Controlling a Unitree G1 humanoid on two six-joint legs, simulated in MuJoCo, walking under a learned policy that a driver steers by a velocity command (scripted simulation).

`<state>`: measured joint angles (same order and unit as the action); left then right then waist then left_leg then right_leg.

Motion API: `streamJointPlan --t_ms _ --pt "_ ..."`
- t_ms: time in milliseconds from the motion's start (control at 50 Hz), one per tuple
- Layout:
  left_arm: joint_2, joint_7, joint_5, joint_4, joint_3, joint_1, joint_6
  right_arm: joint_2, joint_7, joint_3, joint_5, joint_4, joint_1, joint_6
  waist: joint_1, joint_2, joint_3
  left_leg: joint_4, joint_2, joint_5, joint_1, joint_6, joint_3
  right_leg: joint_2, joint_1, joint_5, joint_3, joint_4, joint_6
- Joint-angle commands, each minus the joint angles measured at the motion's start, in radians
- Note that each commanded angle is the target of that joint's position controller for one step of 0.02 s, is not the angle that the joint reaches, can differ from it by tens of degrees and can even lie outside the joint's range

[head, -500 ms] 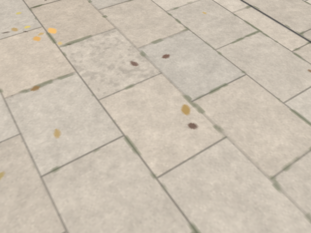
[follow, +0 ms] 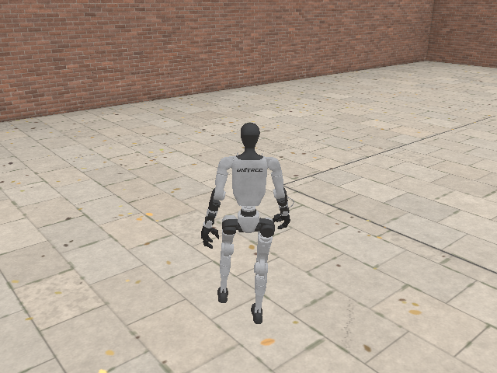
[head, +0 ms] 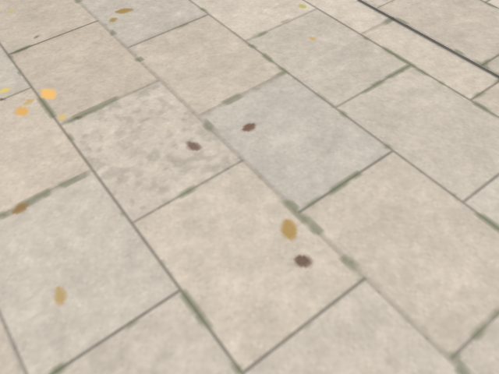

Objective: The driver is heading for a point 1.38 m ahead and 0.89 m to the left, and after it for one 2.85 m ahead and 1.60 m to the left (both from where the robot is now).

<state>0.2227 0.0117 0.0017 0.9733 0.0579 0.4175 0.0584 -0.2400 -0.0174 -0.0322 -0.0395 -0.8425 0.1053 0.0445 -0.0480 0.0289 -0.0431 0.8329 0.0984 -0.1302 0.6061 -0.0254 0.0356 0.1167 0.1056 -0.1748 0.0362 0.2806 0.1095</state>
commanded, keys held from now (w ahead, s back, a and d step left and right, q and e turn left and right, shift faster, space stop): w+q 1.00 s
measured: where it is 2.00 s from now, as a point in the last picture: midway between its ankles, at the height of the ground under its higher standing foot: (149, 227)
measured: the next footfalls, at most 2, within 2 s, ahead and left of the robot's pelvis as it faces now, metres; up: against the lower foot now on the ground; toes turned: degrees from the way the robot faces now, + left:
left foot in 0.24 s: +0.29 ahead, +0.13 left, +0.00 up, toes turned +4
right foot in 0.78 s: +0.63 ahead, +0.02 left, +0.00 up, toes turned +21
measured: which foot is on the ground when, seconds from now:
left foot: up 0.00-0.22, down 0.24-0.80, up 0.82-1.00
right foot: down 0.00-0.26, up 0.28-0.76, down 0.78-1.00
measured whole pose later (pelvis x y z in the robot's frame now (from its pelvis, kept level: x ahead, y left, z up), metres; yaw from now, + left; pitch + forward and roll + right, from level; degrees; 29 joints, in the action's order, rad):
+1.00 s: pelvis +0.55 +0.09 +0.00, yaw +27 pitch +0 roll -1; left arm 0.25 -0.01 0.02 0.82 0.04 0.26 0.09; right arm -0.31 -0.04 -0.08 -0.03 -0.83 0.25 0.01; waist 0.00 0.05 -0.04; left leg 1.11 0.01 -0.29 0.53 0.06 0.04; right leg 0.02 0.18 -0.19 -0.11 0.36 0.05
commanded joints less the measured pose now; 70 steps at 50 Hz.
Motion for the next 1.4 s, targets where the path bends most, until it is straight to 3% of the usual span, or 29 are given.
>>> streamJointPlan --t_ms 20,140,180,220,240,260,280,300,320,360,460,660,720,760,780,800,820,840,860,880,920,1020,1200,1280,1300,1320,1340,1360,1400 --pt "0.14 -0.005 -0.001 -0.047 0.027 0.028 0.017 -0.043 -0.006 -0.002 0.006 0.068 -0.067 0.006 0.0 -0.093 -0.014 -0.128 -0.023 0.123 -0.013 -0.013 -0.046 -0.243 0.025 0.176 0.188 -0.13 0.115" --pt "0.146 -0.018 0.023 -0.02 0.022 0.077 0.025 -0.069 -0.011 -0.003 0.019 0.117 -0.183 0.015 -0.035 -0.108 -0.039 -0.254 -0.04 0.063 -0.017 0.063 -0.071 -0.314 -0.151 0.318 0.142 -0.09 0.087" --pt "0.159 -0.026 0.028 -0.02 0.025 0.045 0.025 -0.08 -0.01 -0.011 0.02 0.107 -0.126 0.021 0.002 -0.108 -0.031 -0.301 -0.069 -0.013 -0.108 0.101 -0.081 -0.33 -0.175 0.467 0.104 -0.029 0.064" --pt "0.163 -0.027 0.028 -0.017 0.023 0.022 0.021 -0.101 0.002 -0.03 0.013 0.033 0.089 0.03 0.096 -0.07 0.078 -0.384 -0.143 -0.028 -0.371 0.15 -0.117 -0.282 -0.162 0.718 0.021 0.238 0.031" --pt "0.148 -0.028 0.025 -0.035 0.014 0.014 0.024 -0.147 0.011 -0.048 -0.004 -0.012 0.265 0.038 0.164 -0.024 0.18 -0.388 -0.043 -0.059 -0.608 0.204 0.013 -0.248 -0.014 0.583 -0.023 0.472 0.006" --pt "0.074 -0.018 -0.009 -0.072 -0.004 0.084 0.029 -0.262 0.016 -0.079 -0.017 -0.027 0.384 0.036 0.152 0.195 0.29 -0.457 0.223 -0.15 -0.882 0.341 0.489 -0.096 0.333 0.122 -0.119 0.855 -0.055" --pt "0.138 -0.018 0.02 -0.069 0.012 0.06 0.032 -0.228 0.002 -0.076 0.023 -0.037 0.33 0.019 0.125 0.17 0.274 -0.57 0.258 -0.137 -0.889 0.375 0.717 -0.048 0.511 -0.309 -0.027 0.971 -0.046" --pt "0.152 -0.014 0.031 -0.091 0.015 -0.029 0.034 -0.187 -0.005 -0.067 0.036 -0.019 0.235 0.014 0.092 0.078 0.131 -0.562 0.222 -0.17 -0.768 0.355 0.564 -0.121 0.573 -0.231 0.017 0.996 -0.038" --pt "0.139 -0.007 0.031 -0.108 0.009 -0.095 0.043 -0.141 -0.007 -0.057 0.032 -0.008 0.184 0.015 0.083 0.01 0.067 -0.586 0.18 -0.083 -0.649 0.335 0.462 -0.156 0.556 -0.156 0.018 0.948 -0.043" --pt "0.123 -0.003 0.043 -0.124 0.006 -0.12 0.026 -0.109 0.002 -0.046 0.035 -0.019 0.164 0.021 0.035 0.008 0.016 -0.62 0.091 0.076 -0.511 0.282 0.333 -0.197 0.48 -0.119 0.013 0.838 -0.068" --pt "0.101 0.006 0.047 -0.175 -0.002 -0.218 -0.015 -0.15 0.012 -0.06 0.044 -0.043 0.246 0.032 0.036 0.017 0.008 -0.666 0.032 0.17 -0.452 0.292 0.264 -0.2 0.504 -0.035 -0.028 0.695 -0.141" --pt "0.099 0.013 0.026 -0.314 -0.023 -0.542 -0.006 -0.152 0.027 -0.064 0.026 -0.066 0.418 0.016 0.145 0.041 -0.012 -0.566 0.019 0.364 -0.623 0.243 0.319 -0.137 0.56 0.14 -0.028 0.361 -0.143" --pt "0.129 0.008 0.02 -0.317 -0.018 -0.482 0.008 -0.176 0.039 -0.073 0.021 -0.045 0.369 0.014 0.095 0.058 -0.001 -0.496 0.03 0.436 -0.608 0.205 0.352 -0.115 0.4 0.08 -0.009 0.256 -0.111" --pt "0.172 -0.011 0.019 -0.256 0.001 -0.272 0.023 -0.193 0.029 -0.077 0.027 -0.027 0.311 0.021 -0.003 0.025 0.095 -0.289 -0.031 0.568 -0.53 0.159 0.319 -0.081 0.082 0.058 -0.026 0.17 -0.071" --pt "0.226 -0.027 0.036 -0.237 0.017 -0.128 0.035 -0.166 0.017 -0.07 0.039 -0.009 0.306 0.03 -0.063 -0.044 0.21 -0.066 -0.092 0.418 -0.418 0.137 0.273 -0.213 -0.153 -0.028 0.095 0.149 -0.029" --pt "0.308 -0.042 0.06 -0.245 0.035 -0.035 0.03 -0.073 0.017 -0.05 0.07 0.025 0.363 0.032 -0.061 -0.213 0.344 0.22 -0.208 -0.109 -0.17 0.107 0.145 -0.483 -0.408 -0.166 0.434 0.108 0.035" --pt "0.311 -0.035 0.047 -0.242 0.042 -0.084 0.012 -0.114 0.022 -0.054 0.051 0.034 0.43 0.023 0.008 -0.324 0.363 0.363 -0.222 -0.429 -0.023 0.111 0.092 -0.576 -0.385 -0.214 0.739 0.015 0.111" --pt "0.206 -0.031 0.037 -0.26 0.024 -0.158 0.004 -0.148 0.026 -0.06 0.024 0.004 0.39 0.006 0.032 -0.152 0.201 0.42 -0.142 -0.336 0.019 0.113 0.092 -0.536 -0.238 -0.294 0.629 0.003 0.101" --pt "0.136 -0.027 0.03 -0.263 0.007 -0.205 0.006 -0.137 0.014 -0.057 0.016 0.007 0.318 0.002 0.029 -0.057 0.092 0.389 -0.112 -0.258 0.005 0.105 0.078 -0.476 -0.107 -0.237 0.466 -0.025 0.082" --pt "0.116 -0.026 0.034 -0.258 0.0 -0.222 0.009 -0.115 0.005 -0.055 0.014 0.015 0.291 -0.003 0.043 -0.068 0.048 0.35 -0.085 -0.221 -0.018 0.098 0.066 -0.429 -0.033 -0.139 0.348 -0.056 0.057" --pt "0.119 -0.025 0.028 -0.227 -0.001 -0.189 0.025 -0.105 -0.012 -0.054 -0.001 0.024 0.273 -0.025 0.059 -0.123 0.024 0.322 -0.061 -0.2 -0.046 0.086 0.046 -0.383 0.027 0.041 0.202 -0.081 0.041" --pt "0.132 -0.014 0.013 -0.187 0.009 -0.119 0.053 -0.084 -0.041 -0.043 0.001 0.091 0.129 -0.043 0.055 -0.112 0.019 0.266 -0.034 -0.068 0.076 0.069 0.024 -0.383 -0.018 0.241 0.028 -0.126 0.055" --pt "0.173 -0.022 0.016 -0.123 0.02 -0.011 0.036 -0.062 -0.069 -0.011 0.001 0.199 -0.147 -0.033 -0.003 -0.11 -0.044 -0.16 -0.05 0.064 -0.001 0.104 -0.12 -0.377 -0.111 0.383 -0.19 -0.1 0.011" --pt "0.222 -0.035 0.02 -0.099 0.028 0.017 0.004 -0.096 -0.052 -0.028 -0.011 0.185 -0.053 -0.032 0.051 -0.137 0.04 -0.241 -0.163 -0.135 -0.191 0.182 -0.184 -0.394 -0.204 0.865 -0.262 0.191 -0.009" --pt "0.229 -0.036 0.015 -0.103 0.027 0.01 -0.006 -0.118 -0.042 -0.043 -0.017 0.144 0.083 -0.023 0.111 -0.115 0.119 -0.305 -0.199 -0.118 -0.366 0.213 -0.18 -0.384 -0.149 0.853 -0.285 0.386 -0.022" --pt "0.217 -0.034 0.018 -0.128 0.022 0.0 -0.008 -0.182 -0.025 -0.07 -0.027 0.09 0.264 -0.018 0.189 -0.038 0.228 -0.353 -0.117 -0.167 -0.633 0.262 -0.034 -0.361 0.042 0.605 -0.292 0.667 -0.055" --pt "0.091 -0.009 0.014 -0.209 -0.006 0.037 -0.001 -0.301 -0.009 -0.098 -0.013 0.104 0.262 -0.023 0.12 0.22 0.326 -0.393 0.21 -0.2 -0.971 0.394 0.483 -0.193 0.508 -0.317 -0.274 1.018 -0.118" --pt "0.18 -0.008 0.024 -0.239 0.013 -0.089 0.007 -0.299 0.002 -0.1 0.015 0.124 0.318 -0.035 0.187 0.085 0.365 -0.518 0.26 -0.136 -0.975 0.429 0.717 -0.127 0.636 -0.376 -0.067 1.141 -0.126" --pt "0.157 -0.005 0.01 -0.258 0.002 -0.159 0.026 -0.222 0.015 -0.081 0.03 0.089 0.231 -0.033 0.117 -0.005 0.117 -0.541 0.177 0.121 -0.73 0.364 0.418 -0.222 0.646 -0.18 -0.025 1.004 -0.11"
Velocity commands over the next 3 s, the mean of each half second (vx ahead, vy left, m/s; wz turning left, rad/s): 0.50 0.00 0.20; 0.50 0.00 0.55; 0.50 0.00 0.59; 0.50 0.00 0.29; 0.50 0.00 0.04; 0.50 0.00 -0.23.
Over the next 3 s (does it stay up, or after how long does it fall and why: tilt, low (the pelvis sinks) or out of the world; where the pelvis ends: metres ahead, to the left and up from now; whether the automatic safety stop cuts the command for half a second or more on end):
stays up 1.30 0.87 -0.03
